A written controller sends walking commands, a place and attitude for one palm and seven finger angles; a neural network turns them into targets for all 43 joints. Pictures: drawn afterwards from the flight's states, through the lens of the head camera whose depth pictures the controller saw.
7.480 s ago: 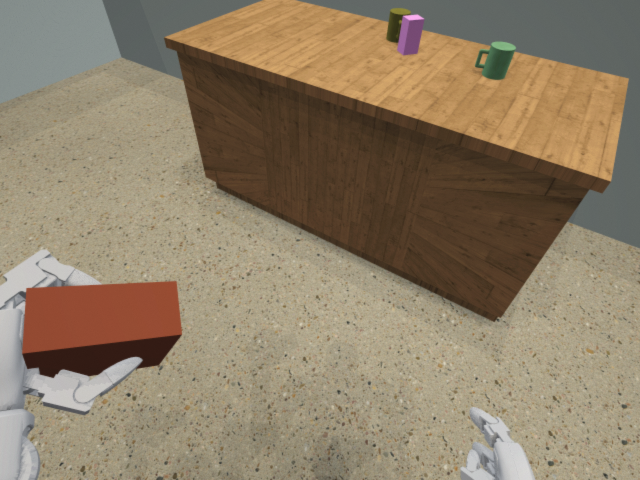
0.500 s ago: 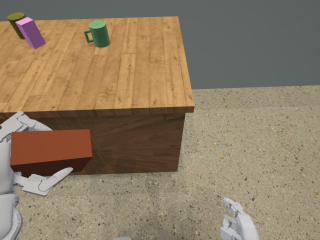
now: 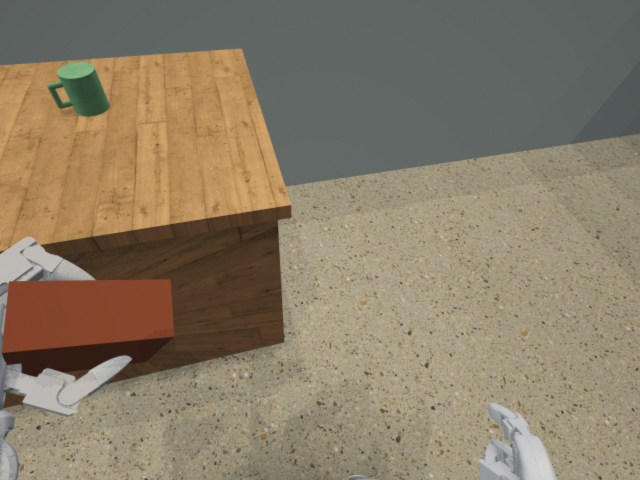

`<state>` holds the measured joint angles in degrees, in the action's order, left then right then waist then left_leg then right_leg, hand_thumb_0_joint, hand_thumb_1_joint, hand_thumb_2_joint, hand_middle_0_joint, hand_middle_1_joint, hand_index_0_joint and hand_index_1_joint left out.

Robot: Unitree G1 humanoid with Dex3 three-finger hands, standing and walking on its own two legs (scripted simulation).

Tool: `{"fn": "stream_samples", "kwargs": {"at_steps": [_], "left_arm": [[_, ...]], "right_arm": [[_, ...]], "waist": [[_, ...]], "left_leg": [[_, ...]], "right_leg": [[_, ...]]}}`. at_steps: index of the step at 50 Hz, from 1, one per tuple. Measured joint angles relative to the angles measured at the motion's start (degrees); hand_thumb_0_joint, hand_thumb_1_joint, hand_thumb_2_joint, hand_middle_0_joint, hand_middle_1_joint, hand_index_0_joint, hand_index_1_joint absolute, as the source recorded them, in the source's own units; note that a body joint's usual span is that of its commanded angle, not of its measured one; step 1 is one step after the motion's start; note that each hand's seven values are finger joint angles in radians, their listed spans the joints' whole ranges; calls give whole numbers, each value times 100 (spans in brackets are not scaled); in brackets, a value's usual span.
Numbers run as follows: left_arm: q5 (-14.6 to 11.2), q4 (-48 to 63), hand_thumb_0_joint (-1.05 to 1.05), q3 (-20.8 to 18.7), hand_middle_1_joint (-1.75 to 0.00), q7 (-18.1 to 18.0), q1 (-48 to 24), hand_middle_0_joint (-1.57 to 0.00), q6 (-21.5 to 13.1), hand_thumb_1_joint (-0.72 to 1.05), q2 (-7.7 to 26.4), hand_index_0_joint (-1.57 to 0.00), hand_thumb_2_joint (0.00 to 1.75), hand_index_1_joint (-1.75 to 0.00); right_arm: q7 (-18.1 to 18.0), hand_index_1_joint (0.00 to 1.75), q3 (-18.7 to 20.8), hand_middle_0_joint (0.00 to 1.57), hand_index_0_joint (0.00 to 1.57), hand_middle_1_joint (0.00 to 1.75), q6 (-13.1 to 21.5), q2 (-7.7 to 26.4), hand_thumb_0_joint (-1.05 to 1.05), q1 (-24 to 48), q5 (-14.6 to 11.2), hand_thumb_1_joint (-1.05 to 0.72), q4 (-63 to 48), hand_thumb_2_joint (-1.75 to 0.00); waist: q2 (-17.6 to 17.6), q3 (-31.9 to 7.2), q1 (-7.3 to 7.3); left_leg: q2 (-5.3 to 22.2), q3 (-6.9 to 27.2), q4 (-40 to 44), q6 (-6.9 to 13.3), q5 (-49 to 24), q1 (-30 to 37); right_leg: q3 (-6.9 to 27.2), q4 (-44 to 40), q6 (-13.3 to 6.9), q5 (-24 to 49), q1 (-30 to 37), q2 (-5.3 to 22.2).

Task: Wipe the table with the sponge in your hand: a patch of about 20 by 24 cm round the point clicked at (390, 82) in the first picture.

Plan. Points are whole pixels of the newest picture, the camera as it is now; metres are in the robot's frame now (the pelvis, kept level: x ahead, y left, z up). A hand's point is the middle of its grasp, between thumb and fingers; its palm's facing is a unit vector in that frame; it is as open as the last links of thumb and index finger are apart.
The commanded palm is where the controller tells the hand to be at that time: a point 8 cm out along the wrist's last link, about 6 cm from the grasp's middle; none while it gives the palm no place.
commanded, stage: come to a stop and stand still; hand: left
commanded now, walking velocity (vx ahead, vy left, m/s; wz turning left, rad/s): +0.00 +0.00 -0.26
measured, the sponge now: (113, 327) +0.22 +0.22 +0.14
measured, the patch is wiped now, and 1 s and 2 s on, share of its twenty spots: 0.00 0.00 0.00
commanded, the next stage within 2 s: look again from close up in 1.72 s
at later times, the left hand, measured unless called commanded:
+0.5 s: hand (106, 353) +0.19 +0.20 +0.17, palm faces +0.28 -0.81 -0.51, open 9.8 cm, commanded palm +0.13 +0.25 +0.18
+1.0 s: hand (25, 298) +0.21 +0.26 +0.19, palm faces +0.45 -0.78 -0.44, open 9.8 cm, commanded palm +0.12 +0.26 +0.18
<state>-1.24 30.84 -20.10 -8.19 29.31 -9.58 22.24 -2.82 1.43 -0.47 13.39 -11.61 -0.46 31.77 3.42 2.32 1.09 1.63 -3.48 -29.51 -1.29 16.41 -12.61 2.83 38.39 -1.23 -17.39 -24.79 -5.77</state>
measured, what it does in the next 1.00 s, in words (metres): steps on the spot: right foot, then left foot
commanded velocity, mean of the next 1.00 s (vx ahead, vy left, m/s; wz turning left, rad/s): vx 0.04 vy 0.04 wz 0.00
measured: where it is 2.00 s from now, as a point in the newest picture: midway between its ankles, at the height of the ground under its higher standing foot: outside the picture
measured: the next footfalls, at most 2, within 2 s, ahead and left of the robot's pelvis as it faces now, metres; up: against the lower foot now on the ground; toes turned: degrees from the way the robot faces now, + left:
right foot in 0.16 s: +0.05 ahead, -0.12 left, +0.00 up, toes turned -5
left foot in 0.52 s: +0.00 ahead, +0.10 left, +0.00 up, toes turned -1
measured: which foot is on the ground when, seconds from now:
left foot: down 0.00-0.18, up 0.20-0.50, down 0.52-1.00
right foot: up 0.00-0.14, down 0.16-1.00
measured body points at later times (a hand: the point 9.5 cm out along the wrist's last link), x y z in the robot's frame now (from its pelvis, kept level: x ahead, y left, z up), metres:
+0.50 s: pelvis -0.04 -0.02 +0.01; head +0.00 -0.03 +0.46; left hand +0.16 +0.24 +0.20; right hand +0.09 -0.29 -0.09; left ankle -0.05 +0.10 -0.72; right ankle +0.01 -0.11 -0.73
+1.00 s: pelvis -0.06 -0.01 +0.00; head -0.03 +0.00 +0.45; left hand +0.18 +0.30 +0.22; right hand +0.11 -0.23 -0.09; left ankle -0.04 +0.10 -0.73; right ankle +0.01 -0.11 -0.73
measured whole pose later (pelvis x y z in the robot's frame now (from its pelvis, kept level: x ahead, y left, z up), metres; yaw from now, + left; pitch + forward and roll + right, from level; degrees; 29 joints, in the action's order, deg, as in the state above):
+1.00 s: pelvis -0.06 -0.01 +0.00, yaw -3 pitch -1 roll +0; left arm -0.7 14.1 -25.9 -5.4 9.0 -14.6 27.7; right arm -1.4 -1.8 7.2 9.5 -11.3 0.3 35.1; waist 1.1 5.2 3.2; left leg 0.6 -2.9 -30.3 0.5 15.5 -13.7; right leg -2.3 27.5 -2.0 -8.5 -18.0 -0.9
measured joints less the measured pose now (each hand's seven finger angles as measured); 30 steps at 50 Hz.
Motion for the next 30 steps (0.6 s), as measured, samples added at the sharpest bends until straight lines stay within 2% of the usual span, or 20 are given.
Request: {"fn": "stream_samples", "kwargs": {"at_steps": [2,3,5,7,8,10,13,16,18,20,24,26,27,30], "left_arm": [[47,-81,0,22,-135,12,-58,-78,2,-45,-1,-76,101,-135],[56,-105,0,20,-135,16,-92,-78,0,-45,1,-76,101,-135],[51,-151,0,0,-135,-9,-148,-78,-30,-45,-23,-76,101,-135],[62,-198,0,-45,-135,-43,-218,-78,-62,-45,-23,-76,101,-135],[81,-244,0,-60,-135,-51,-291,-78,-83,-45,-37,-76,101,-135],[118,-407,0,15,-135,-43,-510,-78,-108,-45,-131,-76,101,-135],[94,-575,0,170,-135,13,-672,-78,-94,-45,-223,-76,101,-135],[55,-553,0,158,-135,35,-312,-78,-133,-45,-226,-76,101,-135],[65,-478,0,117,-135,48,-30,-78,-158,-45,-127,-76,101,-135],[79,-367,0,72,-135,40,167,-78,-190,-45,-1,-76,101,-135],[87,-72,0,-17,-135,-15,304,-78,-232,-45,115,-76,101,-135],[80,45,0,-32,-135,-47,295,-78,-262,-45,101,-76,101,-135],[78,52,0,-38,-135,-56,242,-78,-276,-45,99,-76,101,-135],[95,-104,0,-59,-135,-70,123,-78,-293,-45,68,-76,101,-135]], "right_arm": [[2,30,-50,20,20,30,151,-146,2,-93,21,-91,-16,-89],[18,30,-80,20,20,30,228,-209,2,-133,23,-91,-16,-89],[69,30,-157,20,20,30,380,-307,2,-171,6,-91,5,-89],[119,30,-239,20,20,30,508,-388,1,-164,-12,-91,36,-89],[139,30,-272,20,20,30,550,-411,1,-127,-18,-91,68,-89],[153,30,-299,20,20,30,549,-399,1,-11,-12,-90,199,-89],[158,30,-296,20,20,30,425,-348,1,86,-9,-90,401,-89],[126,30,-287,20,20,30,279,-255,2,127,7,-90,433,-89],[92,30,-237,20,20,30,228,-192,2,93,10,-90,388,-89],[52,30,-168,20,20,30,218,-114,2,27,23,-91,350,-89],[5,30,-29,20,20,30,248,86,2,-109,49,-91,316,-89],[-21,30,35,20,20,30,269,192,2,-176,59,-91,280,-89],[-46,30,73,20,20,30,273,190,2,-175,60,-91,298,-89],[-94,30,59,20,20,30,282,86,2,-202,32,-91,321,-89]], "waist": [[-56,-54,32],[-114,-74,62],[-263,-88,118],[-387,-67,140],[-470,-26,149],[-710,99,33],[-663,145,-81],[-551,125,-230],[-472,115,-316],[-396,109,-340],[-309,116,-279],[-374,93,-247],[-340,111,-215],[-202,54,-79]], "left_leg": [[90,-8,-24,-34,39,17],[152,-10,-49,-60,53,15],[295,-35,-152,-121,95,-20],[413,-71,-386,-199,198,-116],[494,-76,-560,-245,277,-187],[614,78,-876,-209,397,-347],[262,246,-1841,-106,849,-721],[16,222,-2308,-80,672,-900],[-47,171,-2067,-67,611,-851],[-70,140,-1619,-30,602,-725],[-85,112,-459,60,386,-296],[-41,131,194,125,131,5],[-62,121,277,155,-150,46],[-144,23,160,205,-122,111]], "right_leg": [[-155,819,145,-362,-115,108],[-238,956,196,-466,-68,182],[-393,661,263,-583,207,341],[-500,-80,289,-341,637,484],[-568,-390,201,17,774,485],[-717,-434,-79,215,792,343],[-707,-539,-241,251,748,413],[-575,-923,-241,527,771,448],[-527,-1143,-245,683,789,465],[-520,-1298,-241,792,800,478],[-567,-1388,-189,882,793,493],[-633,-1256,-138,825,745,451],[-631,-1143,-108,772,725,478],[-497,-850,35,386,706,546]]}}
